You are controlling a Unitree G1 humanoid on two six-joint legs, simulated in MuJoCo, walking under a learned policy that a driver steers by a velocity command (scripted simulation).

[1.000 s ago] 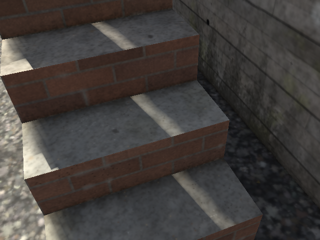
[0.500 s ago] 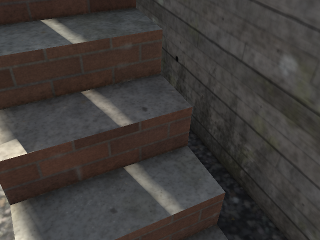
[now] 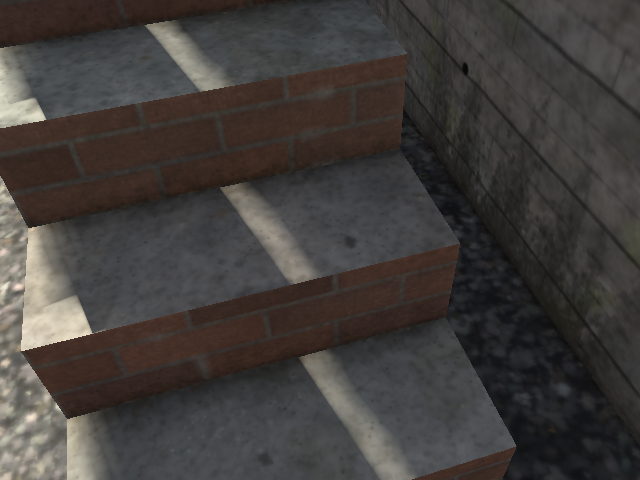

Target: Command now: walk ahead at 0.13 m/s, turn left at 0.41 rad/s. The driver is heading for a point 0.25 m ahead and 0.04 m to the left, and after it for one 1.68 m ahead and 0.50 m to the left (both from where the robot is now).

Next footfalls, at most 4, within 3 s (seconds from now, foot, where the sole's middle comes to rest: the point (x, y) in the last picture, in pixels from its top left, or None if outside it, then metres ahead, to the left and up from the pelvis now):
0.18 left None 0.13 0.18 -0.59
0.78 right None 0.21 -0.13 -0.59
1.26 left None -0.03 -0.01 -0.78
1.58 right None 0.17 -0.21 -0.59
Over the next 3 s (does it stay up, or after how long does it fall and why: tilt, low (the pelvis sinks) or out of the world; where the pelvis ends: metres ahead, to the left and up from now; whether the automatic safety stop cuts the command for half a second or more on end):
stays up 0.05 -0.03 0.10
